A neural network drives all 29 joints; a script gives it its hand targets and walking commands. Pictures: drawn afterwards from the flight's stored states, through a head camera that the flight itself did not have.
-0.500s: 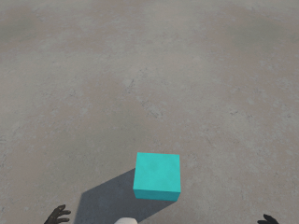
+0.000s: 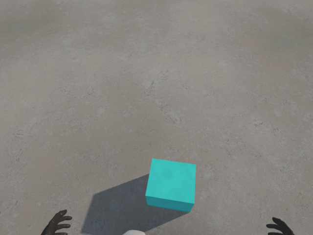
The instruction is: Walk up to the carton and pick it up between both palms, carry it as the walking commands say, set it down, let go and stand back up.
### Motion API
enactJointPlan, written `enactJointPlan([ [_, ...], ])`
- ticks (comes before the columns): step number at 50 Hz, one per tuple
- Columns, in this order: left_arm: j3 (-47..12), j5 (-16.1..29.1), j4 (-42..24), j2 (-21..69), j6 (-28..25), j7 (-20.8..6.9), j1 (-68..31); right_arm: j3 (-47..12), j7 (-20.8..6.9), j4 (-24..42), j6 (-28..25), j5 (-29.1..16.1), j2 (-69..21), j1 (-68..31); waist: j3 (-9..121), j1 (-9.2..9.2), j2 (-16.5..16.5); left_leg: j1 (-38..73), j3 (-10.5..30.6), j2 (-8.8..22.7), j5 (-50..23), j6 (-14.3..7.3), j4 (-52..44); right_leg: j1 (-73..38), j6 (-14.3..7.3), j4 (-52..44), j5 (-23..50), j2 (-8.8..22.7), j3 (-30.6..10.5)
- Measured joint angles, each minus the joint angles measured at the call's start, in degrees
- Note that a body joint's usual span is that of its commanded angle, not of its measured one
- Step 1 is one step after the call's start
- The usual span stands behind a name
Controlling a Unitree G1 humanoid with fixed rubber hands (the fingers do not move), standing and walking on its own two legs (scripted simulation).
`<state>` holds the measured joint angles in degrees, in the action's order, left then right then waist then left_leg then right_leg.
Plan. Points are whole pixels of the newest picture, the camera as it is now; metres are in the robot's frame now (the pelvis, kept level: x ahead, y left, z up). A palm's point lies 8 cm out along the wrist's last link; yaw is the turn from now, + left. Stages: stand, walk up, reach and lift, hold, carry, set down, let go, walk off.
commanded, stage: walk up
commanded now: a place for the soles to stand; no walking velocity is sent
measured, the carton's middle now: (171, 185) +0.43 -0.03 -0.66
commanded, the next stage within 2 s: reach and lift in 0.88 s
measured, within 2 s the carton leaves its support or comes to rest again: neither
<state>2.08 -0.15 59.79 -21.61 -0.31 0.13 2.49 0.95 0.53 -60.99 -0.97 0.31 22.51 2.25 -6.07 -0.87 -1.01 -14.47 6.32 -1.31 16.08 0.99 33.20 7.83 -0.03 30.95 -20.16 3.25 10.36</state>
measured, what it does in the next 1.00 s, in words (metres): stands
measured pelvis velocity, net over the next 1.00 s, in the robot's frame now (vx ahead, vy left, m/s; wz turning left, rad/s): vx -0.01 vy -0.01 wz -0.06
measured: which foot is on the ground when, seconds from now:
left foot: down 0.00-1.00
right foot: down 0.00-1.00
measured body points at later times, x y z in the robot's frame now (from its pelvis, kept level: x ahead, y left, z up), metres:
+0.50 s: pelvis +0.00 -0.01 +0.00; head +0.01 +0.00 +0.45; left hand +0.11 +0.31 -0.12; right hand +0.10 -0.32 -0.11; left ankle +0.02 +0.13 -0.73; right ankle -0.04 -0.11 -0.73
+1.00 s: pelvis -0.01 -0.01 -0.01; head +0.03 +0.00 +0.44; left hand +0.14 +0.29 -0.12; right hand +0.15 -0.31 -0.10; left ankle +0.02 +0.13 -0.73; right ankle -0.04 -0.11 -0.73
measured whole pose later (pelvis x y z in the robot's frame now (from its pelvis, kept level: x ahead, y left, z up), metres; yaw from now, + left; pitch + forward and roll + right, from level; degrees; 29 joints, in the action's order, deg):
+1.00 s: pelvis -0.01 -0.01 -0.01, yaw -3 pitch +1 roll +0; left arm 8.2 -1.9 38.6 -20.0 9.2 -1.6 8.6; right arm 5.0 -1.0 -41.9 7.9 2.0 17.6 3.7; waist -3.4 -1.6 2.1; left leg -21.8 2.4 1.3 18.2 2.7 39.1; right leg 17.6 -1.0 39.4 -22.9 1.7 6.6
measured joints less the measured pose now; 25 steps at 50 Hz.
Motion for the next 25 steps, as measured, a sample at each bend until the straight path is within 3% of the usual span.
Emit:
enactJointPlan([
  [12,1.2,-0.6,-0.8,0.0,1.1,-0.8,1.0,0.2,0.5,0.6,-0.7,0.7,-0.4,3.9,1.2,-0.15,1.5,0.2,-0.4,-0.1,-0.5,-0.1,-0.7,0.3,0.1,0.1,0.1,0.2,-0.5],
  [25,1.6,-0.7,-1.1,0.4,0.9,-0.9,1.5,0.0,0.7,1.1,-0.8,0.5,-0.2,4.6,1.9,0.37,1.1,1.2,0.4,0.2,-0.6,0.6,-1.4,-1.1,-0.5,-0.8,0.0,-0.2,0.3],
])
